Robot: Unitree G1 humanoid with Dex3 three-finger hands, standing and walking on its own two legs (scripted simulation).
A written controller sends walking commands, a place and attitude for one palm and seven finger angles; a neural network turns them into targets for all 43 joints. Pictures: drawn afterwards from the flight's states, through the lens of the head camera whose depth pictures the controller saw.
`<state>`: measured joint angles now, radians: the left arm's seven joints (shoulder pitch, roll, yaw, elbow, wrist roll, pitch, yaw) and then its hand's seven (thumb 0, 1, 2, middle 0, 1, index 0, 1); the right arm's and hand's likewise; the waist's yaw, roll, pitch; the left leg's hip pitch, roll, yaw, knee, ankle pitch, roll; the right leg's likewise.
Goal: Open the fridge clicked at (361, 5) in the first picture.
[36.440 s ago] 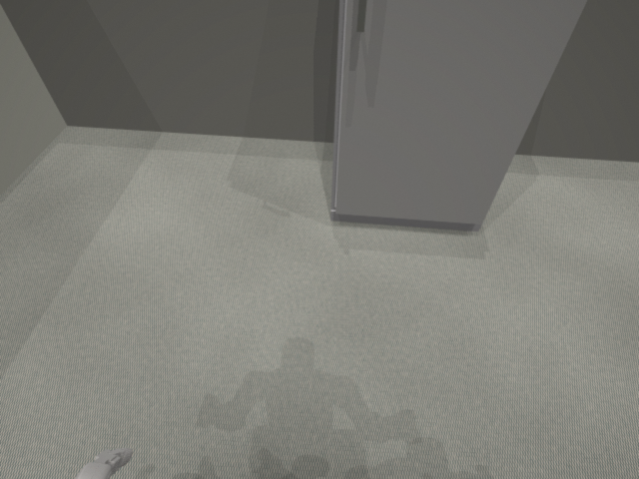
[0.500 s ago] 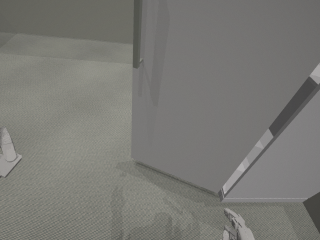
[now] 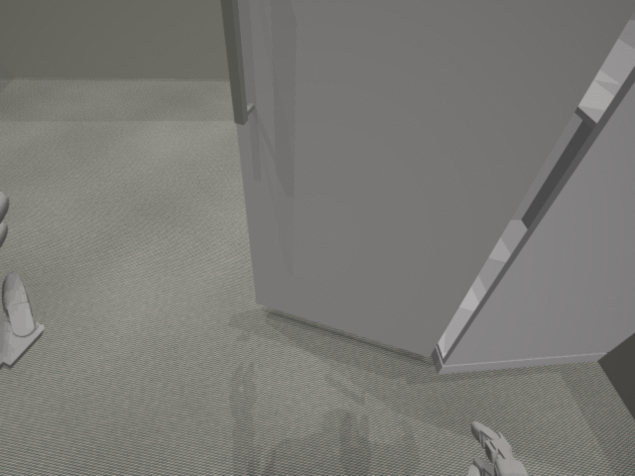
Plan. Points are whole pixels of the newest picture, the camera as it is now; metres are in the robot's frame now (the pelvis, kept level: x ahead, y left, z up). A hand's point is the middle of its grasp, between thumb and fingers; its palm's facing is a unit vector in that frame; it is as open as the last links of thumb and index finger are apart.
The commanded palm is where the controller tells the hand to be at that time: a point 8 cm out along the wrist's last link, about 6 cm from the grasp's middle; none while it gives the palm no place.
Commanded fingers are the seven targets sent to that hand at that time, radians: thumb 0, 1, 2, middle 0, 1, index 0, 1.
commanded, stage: stop stepping back and stand still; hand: left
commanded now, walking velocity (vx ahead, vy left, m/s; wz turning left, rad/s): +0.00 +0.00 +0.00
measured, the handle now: (236, 6) +0.75 +0.18 +0.27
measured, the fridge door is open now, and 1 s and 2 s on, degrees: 66 66 66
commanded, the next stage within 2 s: let the arm hang, fingers relaxed in 0.04 s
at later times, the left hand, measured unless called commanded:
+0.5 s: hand out of the picture +0.03 +0.18 -0.19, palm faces -0.02 -0.99 -0.14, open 7.2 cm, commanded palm none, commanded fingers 0.00 0.90 0.90 -0.20 -0.30 -0.20 -0.30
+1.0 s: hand out of the picture +0.06 +0.28 -0.15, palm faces -0.03 -0.93 -0.37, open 7.4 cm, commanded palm none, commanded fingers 0.00 0.90 0.90 -0.20 -0.30 -0.20 -0.30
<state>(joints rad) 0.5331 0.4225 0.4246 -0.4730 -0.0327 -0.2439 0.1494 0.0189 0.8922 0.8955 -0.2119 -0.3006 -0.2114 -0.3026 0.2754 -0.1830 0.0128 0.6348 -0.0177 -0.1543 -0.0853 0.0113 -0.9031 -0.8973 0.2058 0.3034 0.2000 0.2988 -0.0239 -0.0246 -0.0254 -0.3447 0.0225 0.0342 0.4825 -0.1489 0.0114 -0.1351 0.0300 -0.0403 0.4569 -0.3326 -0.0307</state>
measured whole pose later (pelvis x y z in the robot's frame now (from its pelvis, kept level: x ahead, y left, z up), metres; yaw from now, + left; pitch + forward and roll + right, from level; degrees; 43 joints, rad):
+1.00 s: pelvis +0.00 +0.02 +0.01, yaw +0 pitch -1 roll +0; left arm 0.17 0.35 0.01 1.12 0.02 -0.01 0.00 0.01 0.91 0.90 -0.20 -0.30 -0.20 -0.30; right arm 0.14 -0.30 -0.01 1.11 -0.01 0.01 -0.01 0.00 -0.90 -0.90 0.21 0.30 0.20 0.30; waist 0.00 0.03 0.02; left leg -0.24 -0.01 0.06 0.37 -0.10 0.04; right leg -0.05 0.00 -0.03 0.36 -0.29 0.00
